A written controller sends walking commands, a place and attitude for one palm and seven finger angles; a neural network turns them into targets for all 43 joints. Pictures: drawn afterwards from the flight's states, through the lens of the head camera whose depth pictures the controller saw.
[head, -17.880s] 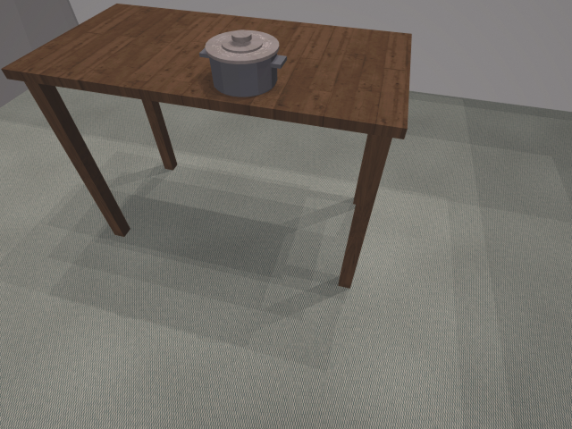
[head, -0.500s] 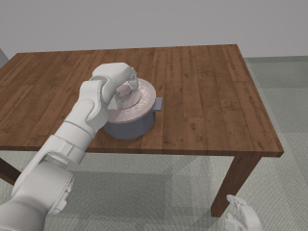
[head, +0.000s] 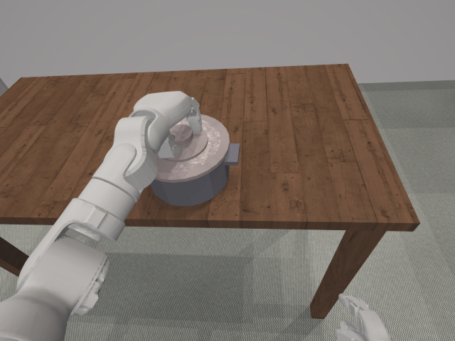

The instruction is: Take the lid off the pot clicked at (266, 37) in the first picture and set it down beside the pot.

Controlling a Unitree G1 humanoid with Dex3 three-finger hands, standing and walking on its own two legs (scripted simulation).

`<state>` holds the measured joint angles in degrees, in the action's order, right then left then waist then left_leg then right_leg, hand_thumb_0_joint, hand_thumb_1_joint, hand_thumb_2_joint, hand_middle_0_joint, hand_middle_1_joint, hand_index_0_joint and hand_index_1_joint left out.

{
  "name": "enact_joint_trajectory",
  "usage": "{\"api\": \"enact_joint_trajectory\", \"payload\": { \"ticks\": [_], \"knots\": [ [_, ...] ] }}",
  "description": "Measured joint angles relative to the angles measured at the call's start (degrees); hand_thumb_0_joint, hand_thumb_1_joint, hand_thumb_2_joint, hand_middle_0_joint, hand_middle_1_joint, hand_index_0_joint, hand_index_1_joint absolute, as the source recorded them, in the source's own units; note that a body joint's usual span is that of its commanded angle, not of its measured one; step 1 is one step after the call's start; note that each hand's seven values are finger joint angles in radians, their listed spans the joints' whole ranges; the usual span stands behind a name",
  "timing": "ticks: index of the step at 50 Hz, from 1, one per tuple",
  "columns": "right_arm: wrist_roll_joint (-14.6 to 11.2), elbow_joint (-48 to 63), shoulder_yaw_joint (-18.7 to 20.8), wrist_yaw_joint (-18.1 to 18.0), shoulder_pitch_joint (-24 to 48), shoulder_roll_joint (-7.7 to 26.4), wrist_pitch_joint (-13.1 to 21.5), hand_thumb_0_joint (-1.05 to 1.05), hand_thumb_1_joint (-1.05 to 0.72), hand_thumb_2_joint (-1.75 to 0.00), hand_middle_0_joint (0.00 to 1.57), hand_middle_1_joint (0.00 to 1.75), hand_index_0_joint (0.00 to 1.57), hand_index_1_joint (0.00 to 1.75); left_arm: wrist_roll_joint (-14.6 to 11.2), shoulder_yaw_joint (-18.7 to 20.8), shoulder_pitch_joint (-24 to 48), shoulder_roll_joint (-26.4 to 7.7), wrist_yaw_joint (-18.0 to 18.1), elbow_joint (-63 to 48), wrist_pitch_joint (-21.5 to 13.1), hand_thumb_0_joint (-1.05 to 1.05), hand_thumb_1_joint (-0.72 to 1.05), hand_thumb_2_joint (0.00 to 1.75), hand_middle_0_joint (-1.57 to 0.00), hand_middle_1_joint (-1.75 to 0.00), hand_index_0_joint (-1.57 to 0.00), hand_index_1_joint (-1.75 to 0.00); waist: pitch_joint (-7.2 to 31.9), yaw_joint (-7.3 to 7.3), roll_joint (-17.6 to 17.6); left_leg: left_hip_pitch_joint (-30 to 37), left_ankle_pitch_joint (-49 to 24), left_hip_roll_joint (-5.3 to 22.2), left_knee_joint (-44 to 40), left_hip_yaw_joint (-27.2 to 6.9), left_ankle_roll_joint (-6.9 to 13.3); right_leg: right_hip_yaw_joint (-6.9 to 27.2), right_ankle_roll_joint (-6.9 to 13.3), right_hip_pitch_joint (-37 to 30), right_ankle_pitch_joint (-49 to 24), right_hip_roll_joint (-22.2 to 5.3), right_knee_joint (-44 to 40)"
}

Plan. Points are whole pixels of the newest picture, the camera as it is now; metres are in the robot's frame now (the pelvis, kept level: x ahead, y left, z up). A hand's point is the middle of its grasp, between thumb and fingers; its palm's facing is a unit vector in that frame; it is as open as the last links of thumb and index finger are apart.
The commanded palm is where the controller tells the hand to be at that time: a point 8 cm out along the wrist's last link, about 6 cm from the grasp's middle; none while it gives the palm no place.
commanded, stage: close the fingers and squeeze the knob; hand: left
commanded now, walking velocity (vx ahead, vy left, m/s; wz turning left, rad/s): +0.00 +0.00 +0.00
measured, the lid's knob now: (179, 135) +0.46 +0.10 +0.13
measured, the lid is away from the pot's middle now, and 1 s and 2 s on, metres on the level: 0.00 0.00 0.02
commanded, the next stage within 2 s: lift the lid straight up in 0.60 s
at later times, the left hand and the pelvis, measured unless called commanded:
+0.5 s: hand (171, 137) +0.43 +0.11 +0.16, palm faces -0.24 -0.07 -0.97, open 7.9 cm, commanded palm +0.40 +0.12 +0.21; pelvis +0.00 +0.00 +0.00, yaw +0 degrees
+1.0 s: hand (171, 133) +0.42 +0.10 +0.17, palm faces -0.24 -0.04 -0.97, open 7.9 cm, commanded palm +0.40 +0.12 +0.24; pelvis +0.00 +0.00 +0.00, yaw +1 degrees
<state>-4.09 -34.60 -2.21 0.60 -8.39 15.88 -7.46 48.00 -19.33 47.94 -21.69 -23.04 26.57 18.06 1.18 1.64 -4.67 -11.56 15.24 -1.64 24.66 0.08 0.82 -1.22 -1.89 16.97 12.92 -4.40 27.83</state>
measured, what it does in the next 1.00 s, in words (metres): stands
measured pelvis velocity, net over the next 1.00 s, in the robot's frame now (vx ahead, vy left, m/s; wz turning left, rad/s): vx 0.00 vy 0.00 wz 0.01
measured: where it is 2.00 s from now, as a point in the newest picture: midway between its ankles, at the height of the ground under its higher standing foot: outside the picture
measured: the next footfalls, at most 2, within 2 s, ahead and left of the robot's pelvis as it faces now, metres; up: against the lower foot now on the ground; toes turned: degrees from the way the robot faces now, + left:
none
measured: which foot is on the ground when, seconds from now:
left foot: down 0.00-1.00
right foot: down 0.00-1.00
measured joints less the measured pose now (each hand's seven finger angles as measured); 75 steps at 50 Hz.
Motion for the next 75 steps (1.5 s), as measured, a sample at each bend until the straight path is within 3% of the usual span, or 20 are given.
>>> {"api": "enact_joint_trajectory", "payload": {
  "ticks": [37,52,75],
  "knots": [
    [-0.19,-0.10,-0.08,0.29,0.49,-0.08,-0.50,0.02,-0.91,-0.90,0.20,0.30,0.20,0.30,0.35,-1.35,0.40,0.36,0.44,-0.03,1.51,-0.01,0.12,0.98,-0.71,-0.80,-0.70,-0.82,0.25,-0.34,-0.16,-0.28,0.23,0.07,0.34,-0.34,-0.05,-0.32,0.05,0.00,0.15,0.05,-0.01],
    [0.25,-0.52,0.06,0.39,1.00,-0.29,1.54,0.02,-0.91,-0.90,0.20,0.30,0.20,0.30,-1.24,-1.65,0.72,-1.07,-1.48,-3.08,0.79,0.00,0.12,0.97,-0.71,-0.79,-0.71,-0.81,-0.26,-0.64,-0.91,0.89,-0.10,-0.16,-0.51,-0.59,0.02,-0.53,-0.06,-1.11,0.15,-0.19,-0.46],
    [0.00,-0.60,-0.33,0.10,1.31,0.14,2.51,0.02,-0.91,-0.90,0.20,0.30,0.20,0.30,-1.16,-1.15,5.81,-3.14,-3.42,-2.66,0.64,0.00,0.11,0.97,-0.72,-0.79,-0.72,-0.81,-0.36,-1.09,-0.43,0.63,-0.79,-0.35,-0.83,-0.70,0.05,-0.60,-0.05,-0.91,-0.50,-0.36,-0.78]
  ]
}}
